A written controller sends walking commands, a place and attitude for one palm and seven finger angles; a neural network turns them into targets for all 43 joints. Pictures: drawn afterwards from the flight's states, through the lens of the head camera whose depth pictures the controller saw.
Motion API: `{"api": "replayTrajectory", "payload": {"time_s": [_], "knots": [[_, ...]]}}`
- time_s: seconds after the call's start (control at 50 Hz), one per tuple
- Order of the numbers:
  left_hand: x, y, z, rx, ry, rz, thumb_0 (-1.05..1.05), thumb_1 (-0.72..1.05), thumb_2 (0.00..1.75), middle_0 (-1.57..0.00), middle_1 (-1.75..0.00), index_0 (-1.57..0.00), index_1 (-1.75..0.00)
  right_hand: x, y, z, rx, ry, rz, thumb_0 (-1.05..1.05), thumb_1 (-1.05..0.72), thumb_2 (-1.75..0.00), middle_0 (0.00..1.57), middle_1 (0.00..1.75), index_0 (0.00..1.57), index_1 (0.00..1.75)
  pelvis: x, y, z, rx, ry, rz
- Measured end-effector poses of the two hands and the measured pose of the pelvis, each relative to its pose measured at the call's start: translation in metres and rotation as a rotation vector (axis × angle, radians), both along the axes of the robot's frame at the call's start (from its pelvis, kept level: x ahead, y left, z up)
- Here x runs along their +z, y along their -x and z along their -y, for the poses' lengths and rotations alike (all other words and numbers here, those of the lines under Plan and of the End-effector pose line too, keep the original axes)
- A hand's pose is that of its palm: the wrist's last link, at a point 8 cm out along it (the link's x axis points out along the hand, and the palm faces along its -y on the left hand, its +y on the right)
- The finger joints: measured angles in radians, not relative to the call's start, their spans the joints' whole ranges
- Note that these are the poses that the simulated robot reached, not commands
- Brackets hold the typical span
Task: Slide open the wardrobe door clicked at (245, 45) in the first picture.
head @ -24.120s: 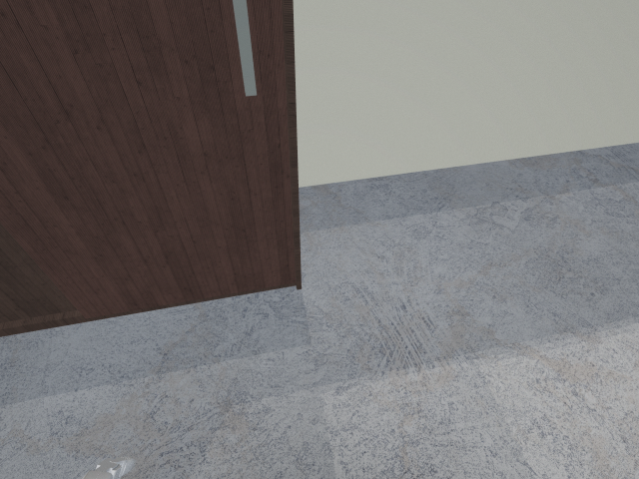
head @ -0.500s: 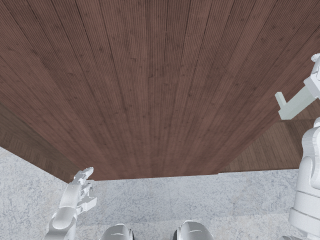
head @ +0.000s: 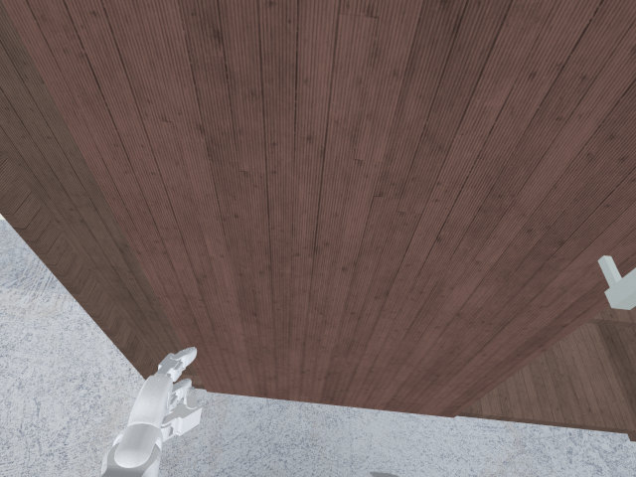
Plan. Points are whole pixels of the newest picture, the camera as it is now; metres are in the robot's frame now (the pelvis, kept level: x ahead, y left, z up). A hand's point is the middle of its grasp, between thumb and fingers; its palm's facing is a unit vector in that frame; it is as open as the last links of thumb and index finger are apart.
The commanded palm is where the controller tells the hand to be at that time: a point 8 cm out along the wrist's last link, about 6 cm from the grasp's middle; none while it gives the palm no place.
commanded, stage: stop walking and hold the door there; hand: right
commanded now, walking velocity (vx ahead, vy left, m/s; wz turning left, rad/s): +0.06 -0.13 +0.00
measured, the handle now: out of the picture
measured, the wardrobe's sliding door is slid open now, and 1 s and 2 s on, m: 0.56 0.56 0.56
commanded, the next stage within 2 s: none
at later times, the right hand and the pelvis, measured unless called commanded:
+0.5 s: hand out of the picture +0.31 -0.33 +0.21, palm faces +0.56 +0.82 -0.16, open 5.9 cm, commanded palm +0.27 -0.34 +0.19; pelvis -0.06 -0.02 +0.01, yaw +6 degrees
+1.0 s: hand out of the picture +0.31 -0.33 +0.21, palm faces +0.50 +0.85 -0.20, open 5.8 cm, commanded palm +0.27 -0.36 +0.19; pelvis -0.06 -0.05 +0.00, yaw +3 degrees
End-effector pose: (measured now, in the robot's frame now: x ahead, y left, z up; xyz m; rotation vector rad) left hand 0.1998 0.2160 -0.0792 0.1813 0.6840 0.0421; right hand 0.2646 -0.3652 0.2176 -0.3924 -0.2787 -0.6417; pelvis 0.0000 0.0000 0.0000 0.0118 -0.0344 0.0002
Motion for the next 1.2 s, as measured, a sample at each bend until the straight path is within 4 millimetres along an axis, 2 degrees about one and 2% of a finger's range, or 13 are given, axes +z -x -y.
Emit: {"api": "replayTrajectory", "payload": {"time_s": [0.12,0.22,0.32,0.42,0.48,0.54,0.7,0.8,0.9,0.98,1.06,1.14,1.2], "knots": [[0.003,0.053,-0.039,0.125,-0.104,-0.076,0.01,0.9,0.89,-0.2,-0.3,-0.2,-0.3,0.0,0.0,0.0,0.02,-0.032,0.004,-0.15,-0.6,-0.78,0.45,1.4,0.36,1.4,0.006,0.016,0.007,0.014,0.04,0.006],[0.005,0.104,-0.051,0.208,-0.185,-0.118,0.01,0.9,0.89,-0.2,-0.3,-0.2,-0.3,-0.002,-0.002,0.001,0.096,-0.06,0.06,-0.1,-0.63,-0.79,0.45,1.4,0.36,1.4,0.0,0.028,0.022,0.02,0.012,0.014],[0.005,0.147,-0.033,0.257,-0.152,-0.168,0.01,0.91,0.89,-0.2,-0.3,-0.2,-0.3,-0.003,-0.002,0.0,0.128,-0.104,0.067,-0.06,-0.66,-0.78,0.45,1.4,0.35,1.4,0.007,0.037,0.03,0.051,0.002,0.017],[-0.004,0.17,-0.006,0.22,-0.08,-0.217,0.01,0.9,0.89,-0.2,-0.3,-0.2,-0.3,-0.002,-0.001,-0.001,0.124,-0.132,0.046,-0.05,-0.68,-0.76,0.45,1.4,0.34,1.4,0.011,0.046,0.028,0.075,-0.014,-0.002],[-0.013,0.174,0.003,0.197,-0.042,-0.219,0.01,0.9,0.89,-0.2,-0.3,-0.2,-0.3,-0.001,0.0,-0.002,0.108,-0.118,0.034,-0.07,-0.68,-0.74,0.45,1.4,0.33,1.4,0.007,0.054,0.023,0.099,0.002,-0.017],[-0.019,0.177,0.003,0.194,-0.023,-0.215,0.01,0.9,0.89,-0.2,-0.3,-0.2,-0.3,0.0,0.001,-0.002,0.087,-0.113,0.01,-0.08,-0.68,-0.73,0.45,1.4,0.32,1.4,0.005,0.063,0.02,0.1,-0.009,-0.016],[-0.018,0.178,-0.023,0.233,-0.098,-0.22,0.01,0.9,0.89,-0.2,-0.3,-0.2,-0.3,0.0,0.001,-0.001,0.105,-0.121,0.007,-0.07,-0.68,-0.73,0.45,1.4,0.35,1.4,0.002,0.063,0.025,0.082,-0.003,-0.008],[-0.012,0.171,-0.032,0.252,-0.139,-0.204,0.01,0.9,0.89,-0.2,-0.3,-0.2,-0.3,-0.001,0.0,0.0,0.125,-0.103,0.02,-0.08,-0.67,-0.75,0.45,1.4,0.36,1.4,0.002,0.059,0.031,0.084,0.001,-0.01],[-0.01,0.156,-0.025,0.234,-0.127,-0.178,0.01,0.9,0.89,-0.2,-0.3,-0.2,-0.3,-0.001,0.0,0.002,0.128,-0.08,0.022,-0.09,-0.66,-0.75,0.45,1.4,0.36,1.4,0.002,0.06,0.034,0.078,-0.006,-0.018],[-0.012,0.145,-0.014,0.212,-0.127,-0.173,0.01,0.9,0.89,-0.2,-0.3,-0.2,-0.3,-0.001,-0.001,0.004,0.163,-0.063,0.033,-0.09,-0.65,-0.75,0.45,1.4,0.38,1.4,-0.002,0.063,0.047,0.051,-0.003,-0.014],[-0.013,0.134,0.007,0.184,-0.145,-0.169,0.01,0.9,0.89,-0.2,-0.3,-0.2,-0.3,-0.003,-0.003,0.008,0.229,-0.062,0.065,-0.1,-0.65,-0.76,0.45,1.4,0.37,1.4,-0.006,0.067,0.068,0.019,0.017,-0.003],[-0.013,0.127,0.041,0.165,-0.099,-0.123,0.01,0.9,0.89,-0.2,-0.3,-0.2,-0.3,-0.005,-0.003,0.008,0.276,-0.072,0.074,-0.1,-0.67,-0.78,0.45,1.4,0.33,1.4,-0.006,0.078,0.087,0.042,0.009,-0.001],[-0.012,0.128,0.07,0.131,-0.048,-0.106,0.01,0.9,0.89,-0.2,-0.3,-0.2,-0.3,-0.005,-0.001,0.007,0.295,-0.099,0.061,-0.08,-0.7,-0.78,0.45,1.4,0.28,1.4,-0.001,0.087,0.094,0.042,-0.007,-0.004]]}}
